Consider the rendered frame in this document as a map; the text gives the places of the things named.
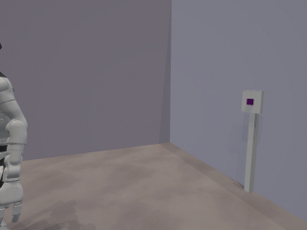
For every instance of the robot right shin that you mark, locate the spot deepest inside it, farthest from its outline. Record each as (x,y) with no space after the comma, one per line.
(3,225)

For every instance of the robot left upper arm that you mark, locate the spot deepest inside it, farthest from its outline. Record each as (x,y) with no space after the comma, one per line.
(9,106)

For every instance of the panel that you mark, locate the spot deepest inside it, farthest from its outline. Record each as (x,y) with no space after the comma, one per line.
(254,110)

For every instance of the robot left forearm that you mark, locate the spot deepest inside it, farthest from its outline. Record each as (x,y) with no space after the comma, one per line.
(16,142)

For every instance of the robot left hand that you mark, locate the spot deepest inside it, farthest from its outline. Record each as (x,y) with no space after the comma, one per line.
(11,193)

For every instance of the button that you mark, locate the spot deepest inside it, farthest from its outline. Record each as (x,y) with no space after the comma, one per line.
(250,101)

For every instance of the humanoid robot torso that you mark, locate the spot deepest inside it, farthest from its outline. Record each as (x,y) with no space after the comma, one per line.
(4,120)

